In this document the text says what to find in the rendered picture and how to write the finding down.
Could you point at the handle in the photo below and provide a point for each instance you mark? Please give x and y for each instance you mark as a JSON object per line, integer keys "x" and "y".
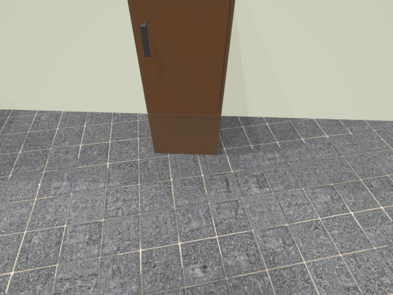
{"x": 145, "y": 41}

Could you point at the cupboard door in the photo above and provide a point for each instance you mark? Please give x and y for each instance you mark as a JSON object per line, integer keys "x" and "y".
{"x": 187, "y": 44}

